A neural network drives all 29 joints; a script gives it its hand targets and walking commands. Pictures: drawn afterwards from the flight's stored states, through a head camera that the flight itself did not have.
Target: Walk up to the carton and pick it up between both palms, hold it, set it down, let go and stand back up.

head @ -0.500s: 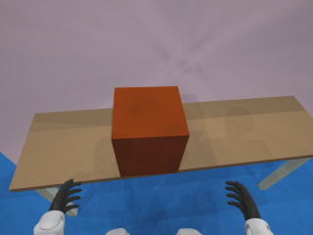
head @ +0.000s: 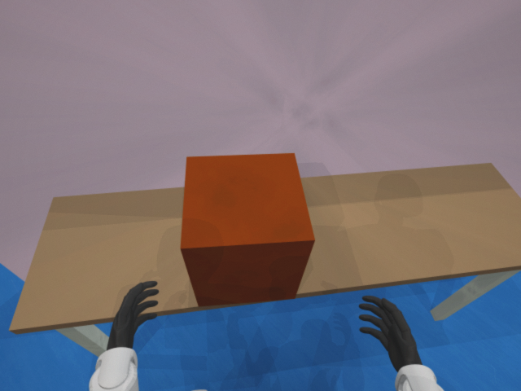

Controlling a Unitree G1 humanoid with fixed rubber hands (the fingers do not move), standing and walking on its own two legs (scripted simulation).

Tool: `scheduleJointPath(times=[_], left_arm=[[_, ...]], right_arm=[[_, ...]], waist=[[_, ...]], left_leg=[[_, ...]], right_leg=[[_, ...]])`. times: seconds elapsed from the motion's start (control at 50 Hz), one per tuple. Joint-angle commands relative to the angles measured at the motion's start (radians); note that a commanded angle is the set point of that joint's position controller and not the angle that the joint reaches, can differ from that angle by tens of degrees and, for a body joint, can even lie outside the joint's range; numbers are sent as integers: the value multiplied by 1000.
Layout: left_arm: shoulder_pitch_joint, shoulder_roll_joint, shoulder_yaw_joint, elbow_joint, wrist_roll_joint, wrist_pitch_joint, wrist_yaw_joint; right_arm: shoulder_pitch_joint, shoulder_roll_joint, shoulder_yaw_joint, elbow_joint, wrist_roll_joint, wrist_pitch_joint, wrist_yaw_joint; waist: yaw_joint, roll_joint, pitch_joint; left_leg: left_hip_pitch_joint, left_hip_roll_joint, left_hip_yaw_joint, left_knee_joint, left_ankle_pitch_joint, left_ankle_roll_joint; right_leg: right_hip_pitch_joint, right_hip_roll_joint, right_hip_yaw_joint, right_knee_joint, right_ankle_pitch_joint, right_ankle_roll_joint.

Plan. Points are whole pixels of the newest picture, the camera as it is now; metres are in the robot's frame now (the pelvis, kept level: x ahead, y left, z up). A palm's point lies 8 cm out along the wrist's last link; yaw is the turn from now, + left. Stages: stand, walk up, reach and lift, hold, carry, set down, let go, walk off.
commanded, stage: reach and lift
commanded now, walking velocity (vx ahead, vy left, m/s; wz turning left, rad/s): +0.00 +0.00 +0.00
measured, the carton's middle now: (244, 232) +0.42 +0.03 -0.08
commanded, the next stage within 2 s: none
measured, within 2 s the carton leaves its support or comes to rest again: neither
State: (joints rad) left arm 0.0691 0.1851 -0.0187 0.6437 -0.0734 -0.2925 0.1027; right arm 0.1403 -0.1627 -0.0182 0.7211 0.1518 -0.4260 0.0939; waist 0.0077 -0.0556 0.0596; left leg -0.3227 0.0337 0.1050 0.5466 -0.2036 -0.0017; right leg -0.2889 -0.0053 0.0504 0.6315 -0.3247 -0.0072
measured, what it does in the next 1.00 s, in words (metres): stands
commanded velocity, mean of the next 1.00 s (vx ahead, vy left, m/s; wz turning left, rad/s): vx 0.00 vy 0.00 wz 0.00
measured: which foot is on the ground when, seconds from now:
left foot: down 0.00-1.00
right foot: down 0.00-1.00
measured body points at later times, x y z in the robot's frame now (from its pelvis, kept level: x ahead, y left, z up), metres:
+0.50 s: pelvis +0.02 -0.02 +0.00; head +0.06 -0.01 +0.45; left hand +0.24 +0.21 -0.04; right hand +0.23 -0.21 -0.04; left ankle +0.06 +0.12 -0.73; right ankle +0.01 -0.12 -0.73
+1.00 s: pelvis +0.03 -0.02 +0.00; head +0.04 -0.01 +0.45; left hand +0.27 +0.23 -0.02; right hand +0.32 -0.20 +0.01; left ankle +0.06 +0.12 -0.73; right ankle +0.01 -0.12 -0.73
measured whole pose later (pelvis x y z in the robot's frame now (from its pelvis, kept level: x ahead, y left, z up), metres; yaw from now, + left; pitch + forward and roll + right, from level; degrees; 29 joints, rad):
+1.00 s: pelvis +0.03 -0.02 +0.00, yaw +1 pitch +2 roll +2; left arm -0.01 0.26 -0.01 0.61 -0.26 -0.27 0.04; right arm -0.07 -0.19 0.09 0.58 0.25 -0.28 -0.01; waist 0.03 -0.06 -0.01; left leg -0.32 0.03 0.09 0.51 -0.21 -0.03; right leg -0.29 0.00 0.03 0.62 -0.36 -0.01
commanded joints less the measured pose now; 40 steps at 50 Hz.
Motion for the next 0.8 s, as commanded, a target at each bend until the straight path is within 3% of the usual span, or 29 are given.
scheduleJointPath(times=[0.0, 0.16, 0.26, 0.48, 0.64, 0.78], left_arm=[[28, 112, 58, -40, -70, -162, -35], [72, 123, 86, -49, -72, -236, -88], [19, 140, 93, -81, -81, -230, -97], [-161, 201, 80, -159, -164, -179, -65], [-276, 234, 56, -278, -221, -134, -48], [-378, 253, 56, -326, -238, -86, -51]], right_arm=[[-50, -85, 72, -190, 54, -160, -50], [-3, -74, 138, -159, 108, -268, -101], [-56, -81, 141, -159, 116, -276, -115], [-230, -113, 127, -288, 97, -168, -113], [-329, -138, 99, -391, 87, -57, -106], [-431, -152, 68, -378, 83, 41, -118]], waist=[[57, 20, -247], [53, -7, -282], [64, 7, -276], [78, 5, -293], [60, 30, -351], [42, 48, -339]], left_leg=[[288, -28, -63, -80, 149, -21], [321, -45, -60, -41, 266, -33], [338, -48, -54, -41, 245, -28], [265, -52, -41, -63, 88, -5], [244, -53, -49, -66, 88, -11], [248, -49, -54, -66, 112, -19]], right_leg=[[-32, 22, -4, -235, 135, -20], [47, 17, 16, -218, 389, 1], [11, 15, 22, -238, 317, -2], [-36, 3, 21, -252, 115, 0], [-37, 6, 12, -233, 111, 3], [-41, 11, 6, -233, 135, 10]])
